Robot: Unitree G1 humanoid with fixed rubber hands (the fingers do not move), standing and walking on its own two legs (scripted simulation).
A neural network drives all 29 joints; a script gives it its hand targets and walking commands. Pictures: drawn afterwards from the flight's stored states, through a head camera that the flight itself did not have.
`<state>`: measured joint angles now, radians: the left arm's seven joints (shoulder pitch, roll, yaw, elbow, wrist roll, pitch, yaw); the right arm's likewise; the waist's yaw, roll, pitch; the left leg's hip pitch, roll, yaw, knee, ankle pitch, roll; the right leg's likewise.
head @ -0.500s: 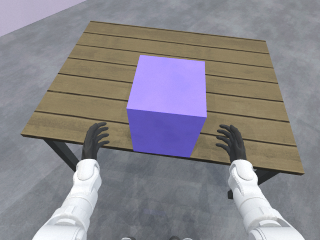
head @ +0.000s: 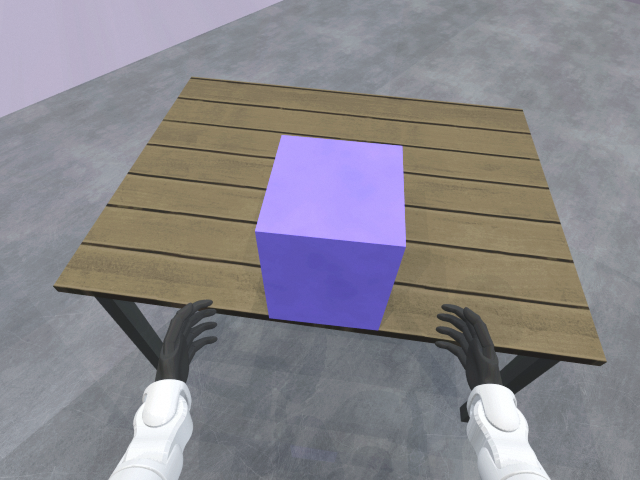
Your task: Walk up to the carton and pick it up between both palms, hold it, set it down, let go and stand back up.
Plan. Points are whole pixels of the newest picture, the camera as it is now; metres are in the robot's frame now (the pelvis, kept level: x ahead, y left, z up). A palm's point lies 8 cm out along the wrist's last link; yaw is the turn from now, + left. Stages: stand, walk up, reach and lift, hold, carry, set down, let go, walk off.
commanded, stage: set down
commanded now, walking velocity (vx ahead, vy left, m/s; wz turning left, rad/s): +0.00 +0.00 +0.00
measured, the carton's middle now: (332, 236) +0.51 -0.02 -0.05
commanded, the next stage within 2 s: none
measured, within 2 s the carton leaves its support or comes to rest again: neither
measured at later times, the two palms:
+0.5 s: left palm (165, 399) +0.24 +0.20 -0.05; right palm (481, 412) +0.22 -0.20 -0.04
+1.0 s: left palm (158, 405) +0.23 +0.22 -0.06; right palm (478, 409) +0.23 -0.20 -0.05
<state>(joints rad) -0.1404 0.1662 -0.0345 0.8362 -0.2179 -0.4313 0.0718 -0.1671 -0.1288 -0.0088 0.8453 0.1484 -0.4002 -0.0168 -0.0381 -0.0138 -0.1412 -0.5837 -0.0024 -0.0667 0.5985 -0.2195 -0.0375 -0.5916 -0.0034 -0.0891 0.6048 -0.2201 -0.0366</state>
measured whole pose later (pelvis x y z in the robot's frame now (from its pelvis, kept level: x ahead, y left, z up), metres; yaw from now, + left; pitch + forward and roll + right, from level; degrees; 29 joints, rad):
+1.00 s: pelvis +0.03 +0.00 +0.01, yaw +0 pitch +3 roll +0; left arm 0.06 0.19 -0.01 0.72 -0.09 -0.16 0.04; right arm 0.01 -0.13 0.03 0.84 0.15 -0.32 0.01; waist -0.04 -0.01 -0.04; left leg -0.34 0.00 -0.07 0.54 -0.26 -0.03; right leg -0.34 0.00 -0.09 0.54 -0.25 -0.04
